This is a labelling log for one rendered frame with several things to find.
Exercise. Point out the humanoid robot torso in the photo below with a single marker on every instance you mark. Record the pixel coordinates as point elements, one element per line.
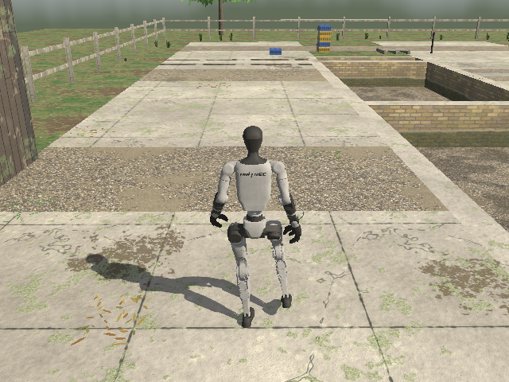
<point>253,183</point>

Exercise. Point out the robot right upper arm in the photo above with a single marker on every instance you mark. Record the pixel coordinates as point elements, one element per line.
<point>282,181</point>

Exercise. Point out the right robot shin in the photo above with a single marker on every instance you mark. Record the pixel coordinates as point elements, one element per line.
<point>282,273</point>

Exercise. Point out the robot left upper arm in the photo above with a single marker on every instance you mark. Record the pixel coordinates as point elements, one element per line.
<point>224,182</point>

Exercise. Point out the right robot forearm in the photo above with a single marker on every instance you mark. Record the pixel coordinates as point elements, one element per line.
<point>292,213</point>

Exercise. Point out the left robot hand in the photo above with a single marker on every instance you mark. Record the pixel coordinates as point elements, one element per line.
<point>217,224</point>

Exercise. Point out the left robot forearm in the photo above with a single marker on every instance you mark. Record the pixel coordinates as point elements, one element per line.
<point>216,208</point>

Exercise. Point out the right robot hand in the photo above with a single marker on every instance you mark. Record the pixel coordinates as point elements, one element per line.
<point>296,231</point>

